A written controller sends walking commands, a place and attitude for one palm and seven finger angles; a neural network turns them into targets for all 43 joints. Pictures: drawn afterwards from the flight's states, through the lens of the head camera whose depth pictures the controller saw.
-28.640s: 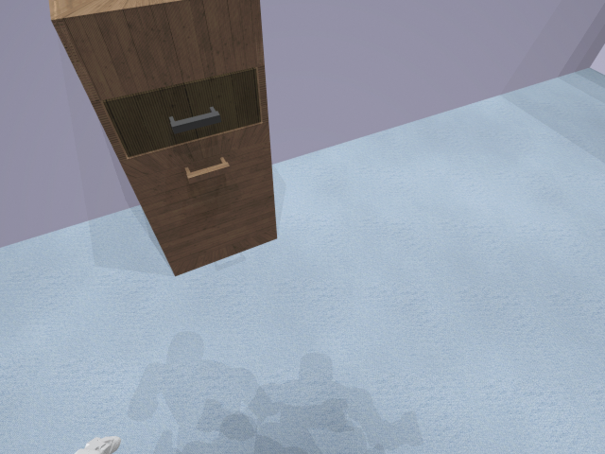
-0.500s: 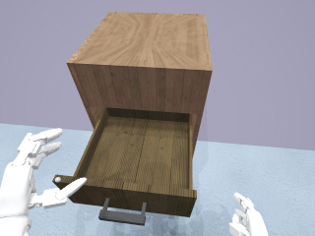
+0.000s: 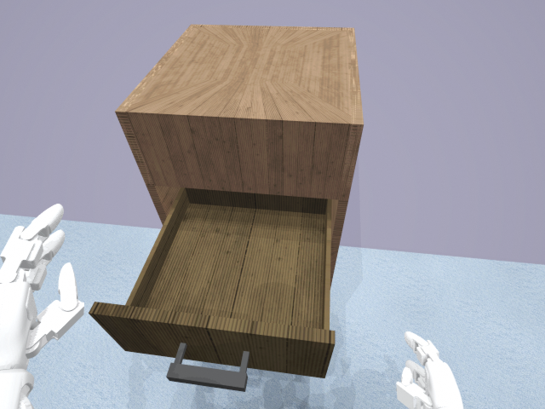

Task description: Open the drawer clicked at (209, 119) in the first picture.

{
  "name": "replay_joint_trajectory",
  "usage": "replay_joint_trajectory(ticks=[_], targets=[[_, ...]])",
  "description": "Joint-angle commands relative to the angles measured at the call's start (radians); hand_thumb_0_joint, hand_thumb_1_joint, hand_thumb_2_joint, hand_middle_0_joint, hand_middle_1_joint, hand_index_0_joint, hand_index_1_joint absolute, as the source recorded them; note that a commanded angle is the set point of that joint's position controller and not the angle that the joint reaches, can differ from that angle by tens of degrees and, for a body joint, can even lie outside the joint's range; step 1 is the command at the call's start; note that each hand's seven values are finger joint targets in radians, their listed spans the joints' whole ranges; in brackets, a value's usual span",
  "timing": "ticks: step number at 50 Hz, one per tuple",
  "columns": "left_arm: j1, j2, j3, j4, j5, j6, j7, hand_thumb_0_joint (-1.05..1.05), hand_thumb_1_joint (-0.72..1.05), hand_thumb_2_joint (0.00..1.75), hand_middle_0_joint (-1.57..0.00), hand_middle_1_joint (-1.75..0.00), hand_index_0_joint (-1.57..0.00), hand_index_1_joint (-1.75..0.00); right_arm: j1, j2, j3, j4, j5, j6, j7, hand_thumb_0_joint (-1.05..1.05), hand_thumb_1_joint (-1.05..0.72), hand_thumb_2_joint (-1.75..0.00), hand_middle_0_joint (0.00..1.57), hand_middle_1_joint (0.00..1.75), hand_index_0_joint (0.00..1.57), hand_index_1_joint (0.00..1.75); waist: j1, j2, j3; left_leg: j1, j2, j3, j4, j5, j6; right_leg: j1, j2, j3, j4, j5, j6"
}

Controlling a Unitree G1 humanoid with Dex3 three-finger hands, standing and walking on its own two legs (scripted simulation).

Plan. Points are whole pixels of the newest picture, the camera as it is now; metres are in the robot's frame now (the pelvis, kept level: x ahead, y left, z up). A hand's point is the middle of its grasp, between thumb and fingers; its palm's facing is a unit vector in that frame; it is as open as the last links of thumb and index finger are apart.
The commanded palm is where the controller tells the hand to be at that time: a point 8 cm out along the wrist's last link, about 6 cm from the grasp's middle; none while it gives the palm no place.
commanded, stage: step back with the hand held close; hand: left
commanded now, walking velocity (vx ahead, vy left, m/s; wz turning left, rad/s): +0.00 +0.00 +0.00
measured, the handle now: (210, 364) +0.21 +0.14 -0.10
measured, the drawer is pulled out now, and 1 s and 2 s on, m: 0.29 0.29 0.29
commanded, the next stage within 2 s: stop stepping back and stand still in 1.16 s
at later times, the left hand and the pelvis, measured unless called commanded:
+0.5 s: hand (85, 325) +0.16 +0.22 +0.14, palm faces +0.25 -0.83 -0.50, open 7.4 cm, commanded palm +0.09 +0.27 +0.17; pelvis -0.04 +0.00 -0.01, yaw -1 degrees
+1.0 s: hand out of the picture +0.07 +0.22 +0.16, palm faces +0.36 -0.80 -0.48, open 7.4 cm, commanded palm +0.00 +0.26 +0.17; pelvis -0.13 -0.02 -0.01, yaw +0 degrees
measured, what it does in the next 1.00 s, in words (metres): shifts its weight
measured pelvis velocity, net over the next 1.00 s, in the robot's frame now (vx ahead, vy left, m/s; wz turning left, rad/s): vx -0.13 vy -0.02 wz -0.01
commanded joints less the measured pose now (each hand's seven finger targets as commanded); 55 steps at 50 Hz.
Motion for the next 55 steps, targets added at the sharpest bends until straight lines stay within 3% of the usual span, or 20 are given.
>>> replay_joint_trajectory(ticks=[1,4,5,7,10,18,27,31,33,34,35,36,38,40,42,46,48,52,54,55], targets=[[-0.044,0.156,0.111,-0.206,-0.005,-0.065,0.02,0.0,0.9,0.9,-0.2,-0.3,-0.2,-0.3,-0.127,-0.097,-0.038,-0.159,-0.002,-0.054,-0.008,0.0,-0.9,-0.9,0.2,0.3,0.2,0.3,-0.007,-0.016,-0.085,0.021,0.086,-0.032,-0.05,0.322,-0.028,0.004,-0.065,0.021,-0.036,0.253,-0.005],[-0.058,0.168,0.118,-0.22,-0.001,-0.07,0.023,0.0,0.9,0.9,-0.2,-0.3,-0.2,-0.3,-0.132,-0.098,-0.037,-0.157,-0.002,-0.059,-0.008,0.0,-0.9,-0.9,0.2,0.3,0.2,0.3,-0.004,0.01,-0.079,0.015,0.084,-0.032,-0.051,0.311,-0.029,0.004,-0.067,0.02,-0.037,0.24,-0.007],[-0.23,0.336,0.303,-0.331,0.01,-0.131,0.04,0.0,0.9,0.9,-0.2,-0.3,-0.2,-0.3,-0.077,-0.122,-0.041,-0.2,-0.002,-0.04,-0.018,0.0,-0.9,-0.9,0.2,0.3,0.2,0.3,-0.054,-0.009,0.028,-0.028,0.091,-0.068,-0.037,0.218,-0.012,-0.095,-0.092,0.154,-0.081,0.326,-0.011],[-0.049,0.169,0.185,-0.166,0.025,-0.132,0.032,0.0,0.9,0.9,-0.2,-0.3,-0.2,-0.3,-0.068,-0.114,-0.052,-0.188,-0.018,-0.019,-0.025,0.0,-0.9,-0.9,0.2,0.3,0.2,0.3,-0.078,-0.151,-0.031,0.002,0.092,-0.07,0.004,0.22,-0.006,-0.088,-0.116,0.169,-0.064,0.41,-0.003],[0.025,0.135,0.152,-0.173,0.038,-0.138,0.04,0.0,0.9,0.9,-0.2,-0.3,-0.2,-0.3,-0.064,-0.115,-0.062,-0.213,-0.018,-0.008,-0.017,0.0,-0.9,-0.9,0.2,0.3,0.2,0.3,-0.083,-0.083,-0.117,-0.005,0.118,-0.064,0.025,0.337,-0.006,-0.051,-0.129,0.158,-0.003,0.478,-0.001],[0.133,0.235,0.243,-0.349,0.03,-0.162,0.07,0.0,0.9,0.9,-0.2,-0.3,-0.2,-0.3,-0.076,-0.102,-0.075,-0.262,-0.012,0.006,-0.011,0.0,-0.9,-0.9,0.2,0.3,0.2,0.3,-0.077,-0.006,-0.211,-0.123,0.165,-0.115,0.067,0.492,-0.001,-0.017,-0.139,0.14,0.111,0.48,-0.024],[0.146,0.195,0.23,-0.336,0.023,-0.176,0.1,0.0,0.9,0.9,-0.2,-0.3,-0.2,-0.3,-0.033,-0.094,-0.076,-0.218,-0.044,-0.062,-0.023,0.0,-0.9,-0.9,0.2,0.3,0.2,0.3,-0.077,0.154,-0.128,-0.304,0.277,-0.168,-0.057,0.37,0.051,-0.074,-0.05,0.039,0.299,-0.096,0.017],[0.1,0.156,0.18,-0.3,0.023,-0.16,0.103,0.0,0.9,0.9,-0.2,-0.3,-0.2,-0.3,-0.009,-0.113,-0.074,-0.184,-0.042,-0.074,-0.027,0.0,-0.9,-0.9,0.2,0.3,0.2,0.3,-0.085,0.071,-0.097,-0.325,0.279,-0.16,-0.003,0.257,0.053,-0.066,-0.07,0.054,0.236,-0.069,0.016],[0.058,0.161,0.174,-0.299,0.031,-0.15,0.104,0.0,0.9,0.9,-0.2,-0.3,-0.2,-0.3,-0.005,-0.118,-0.077,-0.188,-0.037,-0.069,-0.03,0.0,-0.9,-0.9,0.2,0.3,0.2,0.3,-0.088,-0.024,-0.071,-0.372,0.219,-0.133,0.065,0.034,0.026,-0.094,-0.121,0.14,0.163,-0.02,-0.023],[0.043,0.16,0.164,-0.278,0.031,-0.145,0.103,0.0,0.9,0.9,-0.2,-0.3,-0.2,-0.3,-0.008,-0.115,-0.076,-0.197,-0.036,-0.063,-0.03,0.0,-0.9,-0.9,0.2,0.3,0.2,0.3,-0.095,-0.123,-0.047,-0.383,0.145,-0.109,0.15,-0.166,0.005,-0.189,-0.188,0.271,0.044,-0.084,-0.056],[0.013,0.168,0.164,-0.264,0.035,-0.143,0.102,0.0,0.9,0.9,-0.2,-0.3,-0.2,-0.3,0.009,-0.114,-0.078,-0.197,-0.035,-0.056,-0.026,0.0,-0.9,-0.9,0.2,0.3,0.2,0.3,-0.099,-0.213,-0.017,-0.336,0.07,-0.076,0.263,-0.321,-0.017,-0.325,-0.265,0.411,-0.12,-0.308,-0.089],[0.006,0.179,0.158,-0.24,0.039,-0.137,0.11,0.0,0.9,0.9,-0.2,-0.3,-0.2,-0.3,0.027,-0.106,-0.079,-0.183,-0.033,-0.044,-0.024,0.0,-0.9,-0.9,0.2,0.3,0.2,0.3,-0.101,-0.298,-0.019,-0.236,0.018,-0.036,0.444,-0.276,-0.039,-0.418,-0.35,0.514,-0.257,-0.482,-0.122],[-0.046,0.207,0.184,-0.273,0.044,-0.143,0.114,0.0,0.9,0.9,-0.2,-0.3,-0.2,-0.3,0.003,-0.111,-0.073,-0.176,-0.044,-0.027,-0.021,0.0,-0.9,-0.9,0.2,0.3,0.2,0.3,-0.105,-0.278,-0.038,-0.204,0.021,-0.056,0.566,-0.226,-0.039,-0.398,-0.371,0.437,-0.228,-0.286,-0.159],[-0.021,0.221,0.2,-0.255,0.04,-0.154,0.093,0.0,0.9,0.9,-0.2,-0.3,-0.2,-0.3,-0.041,-0.078,-0.038,-0.191,-0.026,-0.024,-0.017,0.0,-0.9,-0.9,0.2,0.3,0.2,0.3,-0.088,-0.245,-0.05,-0.182,0.027,0.001,0.34,-0.215,-0.03,-0.302,-0.28,0.257,-0.168,-0.153,-0.095],[0.0,0.226,0.202,-0.256,0.041,-0.167,0.085,0.0,0.9,0.9,-0.2,-0.3,-0.2,-0.3,-0.026,-0.085,-0.033,-0.18,-0.024,-0.028,-0.018,0.0,-0.9,-0.9,0.2,0.3,0.2,0.3,-0.088,-0.164,-0.029,-0.136,0.013,0.041,0.047,-0.145,-0.018,-0.255,-0.223,0.214,-0.149,-0.207,-0.041],[0.026,0.213,0.206,-0.264,0.041,-0.199,0.089,0.0,0.9,0.9,-0.2,-0.3,-0.2,-0.3,-0.061,-0.118,-0.06,-0.212,-0.01,-0.056,0.007,0.0,-0.9,-0.9,0.2,0.3,0.2,0.3,-0.073,0.164,-0.026,-0.471,0.287,-0.217,-0.196,-0.239,0.088,-0.038,-0.042,0.054,0.268,-0.147,0.039],[0.068,0.227,0.241,-0.28,0.038,-0.199,0.088,0.0,0.9,0.9,-0.2,-0.3,-0.2,-0.3,-0.059,-0.102,-0.079,-0.221,0.0,-0.067,0.011,0.0,-0.9,-0.9,0.2,0.3,0.2,0.3,-0.075,0.132,-0.051,-0.539,0.301,-0.196,-0.171,-0.193,0.082,-0.009,-0.027,0.05,0.366,-0.1,0.039],[0.055,0.218,0.241,-0.296,0.026,-0.213,0.064,0.0,0.9,0.9,-0.2,-0.3,-0.2,-0.3,-0.048,-0.115,-0.08,-0.183,0.0,-0.079,0.017,0.0,-0.9,-0.9,0.2,0.3,0.2,0.3,-0.077,-0.042,-0.056,-0.443,0.201,-0.098,0.055,0.014,0.025,-0.081,-0.11,0.135,0.16,0.17,0.012],[0.029,0.229,0.238,-0.306,0.02,-0.214,0.063,0.0,0.9,0.9,-0.2,-0.3,-0.2,-0.3,-0.016,-0.111,-0.095,-0.18,0.006,-0.08,0.022,0.0,-0.9,-0.9,0.2,0.3,0.2,0.3,-0.08,-0.178,-0.088,-0.417,0.077,-0.026,0.203,-0.262,-0.016,-0.2,-0.241,0.373,-0.041,-0.126,-0.045],[0.049,0.236,0.232,-0.29,0.014,-0.202,0.071,0.0,0.9,0.9,-0.2,-0.3,-0.2,-0.3,0.0,-0.1,-0.097,-0.166,0.005,-0.069,0.031,0.0,-0.9,-0.9,0.2,0.3,0.2,0.3,-0.081,-0.248,-0.122,-0.338,0.034,-0.002,0.354,-0.228,-0.034,-0.238,-0.339,0.475,-0.171,-0.242,-0.085]])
